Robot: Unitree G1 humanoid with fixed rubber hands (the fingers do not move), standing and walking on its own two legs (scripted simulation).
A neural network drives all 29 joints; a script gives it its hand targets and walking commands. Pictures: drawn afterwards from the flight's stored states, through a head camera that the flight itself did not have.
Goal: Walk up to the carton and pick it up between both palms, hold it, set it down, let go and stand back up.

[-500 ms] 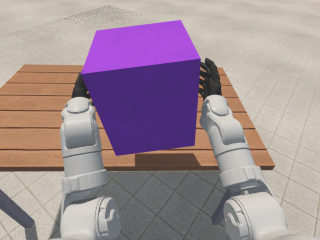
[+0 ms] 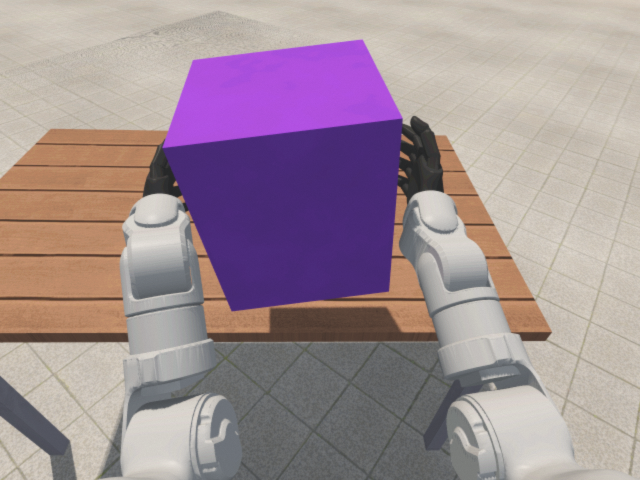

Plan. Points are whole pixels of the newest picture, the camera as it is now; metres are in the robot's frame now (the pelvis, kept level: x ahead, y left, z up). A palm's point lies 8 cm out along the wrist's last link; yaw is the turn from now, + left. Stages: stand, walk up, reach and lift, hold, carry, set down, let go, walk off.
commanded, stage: hold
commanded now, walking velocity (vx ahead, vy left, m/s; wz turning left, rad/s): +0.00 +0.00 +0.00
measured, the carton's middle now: (294, 180) +0.42 +0.00 +0.19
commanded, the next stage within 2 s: none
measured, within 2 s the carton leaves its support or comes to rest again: neither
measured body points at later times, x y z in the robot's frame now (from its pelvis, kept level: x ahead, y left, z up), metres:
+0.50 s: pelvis +0.00 +0.00 +0.00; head -0.04 +0.02 +0.45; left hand +0.38 +0.15 +0.20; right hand +0.37 -0.14 +0.21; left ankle +0.01 +0.14 -0.74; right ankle +0.07 -0.10 -0.74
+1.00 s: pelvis +0.00 +0.00 +0.00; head -0.04 +0.02 +0.45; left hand +0.38 +0.15 +0.20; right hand +0.37 -0.14 +0.21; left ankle +0.01 +0.14 -0.74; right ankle +0.07 -0.10 -0.74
